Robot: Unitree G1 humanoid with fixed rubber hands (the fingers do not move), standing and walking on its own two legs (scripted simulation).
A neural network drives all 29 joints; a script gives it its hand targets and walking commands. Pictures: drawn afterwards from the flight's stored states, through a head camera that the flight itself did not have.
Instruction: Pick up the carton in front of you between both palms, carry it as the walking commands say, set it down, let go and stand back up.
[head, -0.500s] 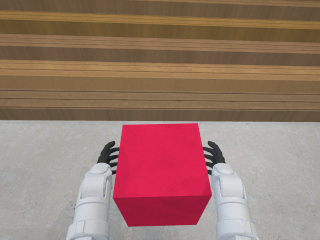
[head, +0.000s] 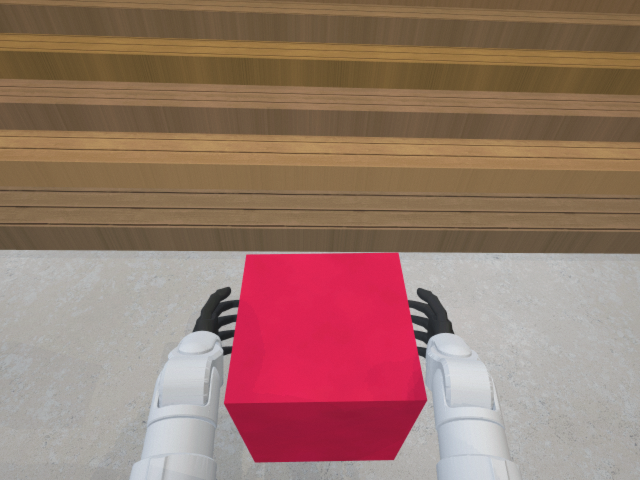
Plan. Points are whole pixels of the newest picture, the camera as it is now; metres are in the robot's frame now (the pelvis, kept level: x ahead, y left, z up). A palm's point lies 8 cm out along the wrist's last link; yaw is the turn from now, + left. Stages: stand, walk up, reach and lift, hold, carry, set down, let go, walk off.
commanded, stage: hold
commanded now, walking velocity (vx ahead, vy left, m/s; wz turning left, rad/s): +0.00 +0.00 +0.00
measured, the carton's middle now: (323, 362) +0.29 +0.00 -0.03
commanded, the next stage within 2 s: carry in 1.02 s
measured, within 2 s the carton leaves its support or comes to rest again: neither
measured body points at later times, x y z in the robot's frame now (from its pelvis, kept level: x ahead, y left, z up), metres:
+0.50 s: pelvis -0.01 +0.00 +0.00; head -0.06 +0.01 +0.45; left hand +0.29 +0.16 +0.04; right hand +0.29 -0.15 +0.04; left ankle +0.00 +0.13 -0.75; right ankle +0.00 -0.13 -0.75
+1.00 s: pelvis -0.01 +0.00 +0.00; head -0.05 +0.00 +0.45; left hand +0.29 +0.15 +0.04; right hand +0.29 -0.15 +0.04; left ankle +0.00 +0.13 -0.75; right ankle +0.00 -0.12 -0.75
